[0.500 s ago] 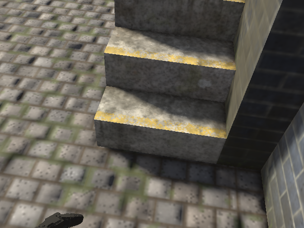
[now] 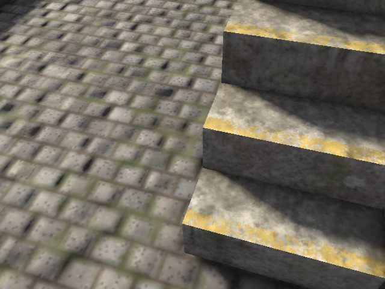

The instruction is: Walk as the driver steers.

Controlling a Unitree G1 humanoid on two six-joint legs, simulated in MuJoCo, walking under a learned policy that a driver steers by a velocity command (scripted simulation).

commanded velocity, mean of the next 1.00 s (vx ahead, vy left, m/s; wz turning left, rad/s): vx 1.00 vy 0.00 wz -0.53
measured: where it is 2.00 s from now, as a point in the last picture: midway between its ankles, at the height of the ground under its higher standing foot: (95, 176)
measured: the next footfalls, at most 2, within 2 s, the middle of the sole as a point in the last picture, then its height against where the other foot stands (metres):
left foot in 0.32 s outside the picture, level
right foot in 0.88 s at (210, 201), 0.21 m higher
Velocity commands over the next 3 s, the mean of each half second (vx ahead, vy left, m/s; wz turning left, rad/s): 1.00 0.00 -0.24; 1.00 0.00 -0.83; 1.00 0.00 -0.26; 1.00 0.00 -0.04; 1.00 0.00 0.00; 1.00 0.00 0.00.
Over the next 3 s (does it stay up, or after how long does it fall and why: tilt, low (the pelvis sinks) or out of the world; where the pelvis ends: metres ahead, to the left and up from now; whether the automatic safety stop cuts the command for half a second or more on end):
stays up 1.16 0.71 0.02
